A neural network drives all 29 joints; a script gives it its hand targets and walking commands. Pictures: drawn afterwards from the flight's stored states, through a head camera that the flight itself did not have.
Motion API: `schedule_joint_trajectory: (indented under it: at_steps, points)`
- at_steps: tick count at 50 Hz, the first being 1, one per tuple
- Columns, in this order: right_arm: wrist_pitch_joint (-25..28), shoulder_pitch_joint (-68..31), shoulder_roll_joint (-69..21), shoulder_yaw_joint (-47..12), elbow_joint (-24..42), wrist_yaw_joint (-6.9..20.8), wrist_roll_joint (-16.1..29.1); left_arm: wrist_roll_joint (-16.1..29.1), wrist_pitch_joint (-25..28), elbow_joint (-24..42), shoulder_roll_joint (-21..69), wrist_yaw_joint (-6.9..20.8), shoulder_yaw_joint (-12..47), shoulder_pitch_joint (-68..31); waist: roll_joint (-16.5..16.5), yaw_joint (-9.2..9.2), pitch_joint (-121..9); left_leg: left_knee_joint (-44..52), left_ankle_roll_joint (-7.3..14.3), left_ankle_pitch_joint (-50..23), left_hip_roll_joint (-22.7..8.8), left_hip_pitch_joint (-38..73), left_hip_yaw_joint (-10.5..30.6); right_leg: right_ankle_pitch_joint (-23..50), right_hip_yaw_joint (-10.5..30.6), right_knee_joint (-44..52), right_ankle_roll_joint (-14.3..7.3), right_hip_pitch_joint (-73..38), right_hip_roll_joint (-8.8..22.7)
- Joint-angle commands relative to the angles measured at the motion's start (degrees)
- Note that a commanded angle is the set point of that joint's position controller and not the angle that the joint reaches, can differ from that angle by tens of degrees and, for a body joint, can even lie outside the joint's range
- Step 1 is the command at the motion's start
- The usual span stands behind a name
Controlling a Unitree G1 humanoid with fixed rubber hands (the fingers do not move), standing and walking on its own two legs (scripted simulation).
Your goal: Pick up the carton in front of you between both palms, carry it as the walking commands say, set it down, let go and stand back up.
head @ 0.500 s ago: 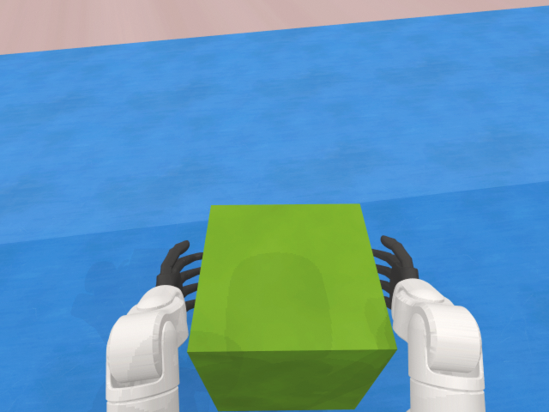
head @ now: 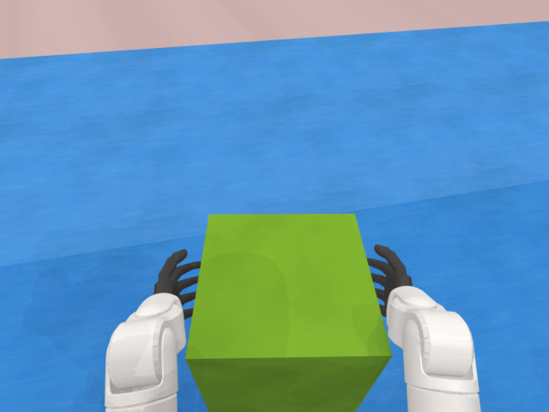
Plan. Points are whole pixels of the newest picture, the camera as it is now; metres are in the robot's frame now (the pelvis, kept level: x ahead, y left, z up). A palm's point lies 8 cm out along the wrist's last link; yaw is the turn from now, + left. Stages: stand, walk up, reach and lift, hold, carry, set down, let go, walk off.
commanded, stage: carry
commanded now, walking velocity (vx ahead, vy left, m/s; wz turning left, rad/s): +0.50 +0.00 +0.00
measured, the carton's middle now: (282, 320) +0.27 +0.00 -0.02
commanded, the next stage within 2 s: none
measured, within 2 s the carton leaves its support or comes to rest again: neither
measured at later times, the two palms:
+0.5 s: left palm (211, 133) +0.60 +0.12 +0.08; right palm (363, 129) +0.62 -0.18 +0.07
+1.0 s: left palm (204, 61) +0.94 +0.17 +0.05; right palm (318, 60) +0.93 -0.13 +0.05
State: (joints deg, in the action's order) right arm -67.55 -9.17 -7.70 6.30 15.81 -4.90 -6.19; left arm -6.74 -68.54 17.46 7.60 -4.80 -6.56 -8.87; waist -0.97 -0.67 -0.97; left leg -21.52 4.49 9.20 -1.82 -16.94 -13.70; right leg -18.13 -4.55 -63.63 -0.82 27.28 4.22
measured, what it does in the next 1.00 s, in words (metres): walks ahead: right foot, then left foot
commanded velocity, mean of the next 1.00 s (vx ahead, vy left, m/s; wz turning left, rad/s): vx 0.50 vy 0.00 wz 0.00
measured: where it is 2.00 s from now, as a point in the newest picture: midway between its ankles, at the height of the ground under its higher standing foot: (264, 183)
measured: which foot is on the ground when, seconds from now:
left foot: down 0.00-0.32, up 0.34-0.80, down 0.82-1.00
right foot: up 0.00-0.30, down 0.32-0.82, up 0.84-1.00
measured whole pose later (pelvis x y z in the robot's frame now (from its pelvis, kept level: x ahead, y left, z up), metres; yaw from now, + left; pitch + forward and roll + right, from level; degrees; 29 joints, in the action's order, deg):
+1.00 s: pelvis +0.67 +0.02 +0.00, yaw +0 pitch +4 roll -1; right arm -66.8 -8.4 -7.6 5.9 15.9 -4.8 -6.2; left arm -6.7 -67.8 17.4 7.5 -4.7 -6.3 -8.1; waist -1.1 -0.8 -0.5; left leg -21.5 4.4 9.2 -1.9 -16.9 -14.0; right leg -18.3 -4.3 -63.3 -0.8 27.3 4.3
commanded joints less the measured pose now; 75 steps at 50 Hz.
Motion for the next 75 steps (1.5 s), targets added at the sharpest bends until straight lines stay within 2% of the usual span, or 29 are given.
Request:
schedule_joint_trajectory:
  at_steps: [1, 6, 12, 15, 16, 17, 18, 19, 21, 22, 27, 31, 37, 40, 41, 42, 43, 44, 46, 47, 51, 61, 65, 66, 67, 68, 71, 73, 75]
  points:
    - [1.5, -25.1, -56.8, -42.0, 6.9, 15.5, 24.2, 23.4, 2.6, 4.6, 57.4, 14.2, 43.9, -25.0, 6.8, 0.17, -21.0, 10.9, 3.7, -11.2, -16.1, 22.8, 15.8, 4.0, 1.2, 6.8, 0.7, 7.8, 2.4]
    - [1.6, -22.5, -53.1, -42.1, 8.9, 15.8, 24.1, 22.6, 3.0, 7.0, 55.1, 13.4, 44.4, -22.9, 8.0, -0.09, -15.4, 11.9, 3.3, -16.8, -12.9, 25.1, 9.5, 11.3, -3.3, 22.3, 2.1, 10.8, 1.6]
    - [-1.0, -21.9, -47.0, -40.3, 10.4, 14.5, 22.6, 23.5, -0.3, 9.8, 48.9, 13.3, 43.2, -24.3, 9.7, -0.35, -9.3, 9.8, 1.5, -26.5, -11.9, 25.5, 5.2, 17.6, -7.3, 34.5, 0.1, 5.4, -0.7]
    - [-2.6, -23.3, -45.1, -39.8, 10.0, 14.1, 22.3, 23.4, -1.9, 8.1, 46.9, 13.6, 41.7, -23.9, 9.6, 1.03, -13.4, -4.4, -1.4, -38.7, -9.8, 23.4, 0.4, 15.9, -11.7, 39.2, -1.2, -11.0, -5.1]
    - [-3.0, -23.9, -44.5, -40.0, 9.8, 14.1, 22.2, 23.3, -2.2, 7.2, 46.5, 13.8, 41.0, -24.0, 6.7, 1.72, -17.3, -15.0, -2.9, -33.0, -7.6, 16.6, -0.4, 12.4, -10.7, 39.2, -1.3, -23.4, -4.6]
    - [-3.6, -25.3, -44.8, -40.4, 9.8, 14.0, 22.6, 22.7, -2.5, 6.5, 45.3, 13.9, 40.2, -24.4, -3.6, 2.24, -23.1, -31.3, -5.0, -14.9, -4.7, 1.6, 1.7, 6.2, 10.2, 40.5, -5.6, -38.2, 10.9]
    - [-3.9, -26.2, -44.8, -40.4, 10.8, 14.1, 22.6, 22.7, -2.3, 4.7, 46.6, 14.2, 39.9, -24.3, -17.2, 2.17, -24.7, -45.1, -6.2, 15.8, 3.4, -14.7, 5.6, 5.7, 32.4, 48.6, -12.6, -46.2, 21.2]
    - [-3.8, -26.9, -46.2, -40.8, 9.2, 14.2, 22.7, 23.3, -2.2, 4.2, 48.1, 14.3, 39.8, -23.6, -13.8, 2.09, -23.0, -53.1, -4.3, 17.9, 0.8, -18.6, 12.8, 12.7, 30.7, 49.9, -12.9, -43.3, 20.7]
    - [-2.9, -29.0, -49.6, -41.5, 8.9, 14.5, 23.5, 23.7, -1.3, 4.8, 51.9, 14.5, 40.1, -25.7, -4.2, 1.86, -21.5, -51.8, -2.5, 12.5, -4.0, -19.6, 14.2, 25.0, 18.0, 47.5, -9.9, -37.7, 17.2]
    - [-2.4, -29.7, -51.5, -41.9, 8.8, 14.5, 23.7, 23.9, -0.9, 5.4, 53.2, 14.6, 40.5, -27.3, -2.6, 1.50, -20.8, -47.5, -2.5, 9.5, -5.5, -17.7, 14.4, 23.9, 13.9, 48.8, -8.1, -33.8, 16.2]
    - [-0.8, -27.9, -53.6, -42.6, 9.5, 13.5, 22.9, 25.1, -0.2, 8.3, 53.4, 15.0, 41.3, -27.6, -5.5, 1.37, -19.0, -32.6, -4.8, 3.6, -5.1, -18.1, 9.8, 17.3, 5.0, 54.0, -7.7, -31.5, 13.2]
    - [-1.5, -25.9, -51.5, -42.2, 9.8, 12.7, 22.1, 24.6, -1.0, 8.4, 50.5, 14.9, 40.6, -25.4, -6.0, 1.52, -15.2, -19.7, -5.8, -2.4, -4.2, -20.1, 6.3, 23.6, 0.2, 53.9, -7.2, -33.7, 10.6]
    - [-3.1, -25.4, -49.4, -41.8, 7.5, 13.7, 22.3, 22.4, -2.0, 4.4, 48.7, 14.7, 39.5, -23.2, -7.9, 1.94, -9.5, -7.2, -3.5, -8.7, -1.5, -15.8, 2.0, 34.3, -4.0, 51.5, -5.1, -35.5, 9.4]
    - [-3.0, -25.2, -50.1, -41.1, 5.6, 14.3, 22.5, 22.4, -1.8, 3.7, 49.3, 14.8, 40.1, -24.4, -7.7, 0.44, -13.2, -2.8, -2.4, -6.7, 2.3, 0.6, -2.1, 45.1, -8.7, 37.9, -2.1, -32.7, 7.8]
    - [-2.7, -24.5, -50.1, -40.5, 4.6, 14.6, 22.3, 22.4, -1.8, 3.5, 49.3, 14.8, 40.3, -24.7, -4.4, -0.48, -17.2, -2.4, -2.3, -2.9, 1.9, 13.2, -1.5, 39.6, -9.9, 27.2, -0.7, -26.1, 5.6]
    - [-2.4, -24.0, -49.5, -39.9, 3.4, 14.9, 21.8, 22.6, -1.8, 3.7, 49.7, 14.8, 40.9, -25.6, 6.4, -0.72, -23.0, -0.9, 2.4, 2.4, -13.0, 28.1, 19.7, 22.4, -7.9, 11.0, 1.6, -11.3, 2.6]
    - [-1.6, -24.1, -51.0, -40.1, 1.9, 15.2, 22.1, 22.9, -1.5, 4.6, 50.1, 15.0, 41.5, -26.3, 18.9, -0.70, -25.0, 6.7, 9.2, 2.3, -23.2, 36.8, 41.5, -6.8, -4.3, -3.0, 2.8, 5.7, -5.5]
    - [-1.0, -23.9, -52.4, -40.2, 2.3, 15.3, 22.8, 23.1, -0.9, 4.1, 51.6, 15.1, 42.3, -27.4, 16.2, -0.76, -23.7, 7.7, 10.1, -5.2, -23.3, 34.9, 40.3, -9.4, 2.9, -11.1, 1.0, 10.4, -3.2]
    - [0.4, -25.8, -56.1, -41.2, 4.0, 15.3, 23.5, 24.1, 0.7, 4.8, 54.9, 15.2, 43.0, -28.8, 5.7, -0.68, -22.3, 5.3, 6.9, -18.2, -19.9, 29.3, 27.9, -4.1, 5.0, -9.6, -0.9, 11.1, 1.6]
    - [1.1, -26.5, -57.1, -41.7, 5.0, 15.3, 23.8, 24.2, 1.3, 5.0, 56.2, 15.1, 43.4, -28.4, 3.9, -0.15, -21.7, 6.6, 4.8, -16.8, -18.9, 25.5, 23.9, -1.1, 5.1, -5.0, -1.0, 8.9, 3.1]
    - [2.2, -23.9, -56.9, -42.5, 7.2, 15.5, 24.2, 23.2, 3.2, 4.9, 57.5, 14.2, 44.0, -23.6, 7.0, 0.12, -20.8, 11.2, 4.0, -10.6, -16.2, 22.5, 15.4, 3.6, 1.1, 7.8, 0.7, 7.2, 2.5]
    - [-0.2, -21.4, -47.5, -40.8, 10.9, 14.6, 22.8, 23.4, 0.6, 10.3, 49.4, 13.3, 43.6, -23.4, 9.7, -0.35, -9.8, 10.4, 1.6, -22.5, -12.0, 24.5, 5.3, 16.9, -6.9, 34.0, 0.5, 5.3, -0.3]
    - [-2.6, -22.8, -44.5, -40.1, 10.4, 14.0, 22.2, 23.4, -1.9, 8.1, 46.3, 13.7, 41.4, -23.2, 7.8, 1.29, -15.2, -9.7, -2.2, -34.0, -8.5, 19.6, -0.7, 12.7, -12.5, 39.3, -1.2, -17.6, -5.7]
    - [-3.1, -24.1, -43.6, -40.1, 10.3, 13.9, 22.1, 23.2, -2.3, 7.4, 45.7, 13.8, 40.7, -23.0, 2.9, 2.50, -19.0, -22.1, -3.8, -20.6, -7.0, 9.5, 0.4, 8.3, -3.3, 40.1, -1.5, -30.1, 1.5]
    - [-3.9, -25.9, -44.4, -40.8, 11.5, 13.8, 22.8, 22.4, -2.1, 5.7, 44.9, 14.1, 39.7, -24.1, -14.7, 2.33, -24.5, -40.9, -6.5, -2.6, 0.1, -9.3, 2.8, -0.4, 25.2, 45.6, -10.4, -43.9, 18.5]
    - [-4.0, -26.6, -44.1, -40.6, 11.1, 13.9, 22.8, 23.2, -2.2, 4.7, 46.9, 14.2, 39.9, -22.7, -16.6, 2.36, -22.6, -50.3, -5.7, 17.5, 2.6, -17.4, 9.3, 10.9, 33.4, 51.5, -12.5, -43.2, 20.5]
    - [-2.7, -28.4, -49.9, -41.6, 9.0, 14.3, 23.2, 24.1, -1.3, 6.0, 52.1, 14.6, 40.4, -26.5, -2.3, 1.70, -20.6, -49.9, -2.9, 10.9, -5.0, -19.2, 14.1, 28.0, 14.3, 47.4, -8.3, -35.5, 16.4]
    - [-1.8, -29.5, -52.8, -42.2, 9.2, 14.1, 23.5, 24.8, -0.7, 7.3, 53.6, 14.7, 41.0, -28.5, -4.2, 1.41, -20.7, -42.9, -3.3, 6.5, -5.5, -16.2, 12.6, 22.0, 8.6, 50.2, -5.9, -31.6, 14.2]
    - [-1.2, -28.7, -53.5, -42.6, 9.6, 13.6, 23.2, 25.2, -0.5, 8.4, 53.5, 14.9, 41.1, -28.1, -5.9, 1.47, -20.0, -37.9, -4.2, 4.5, -5.0, -17.0, 10.7, 19.4, 5.8, 52.2, -6.3, -31.3, 13.2]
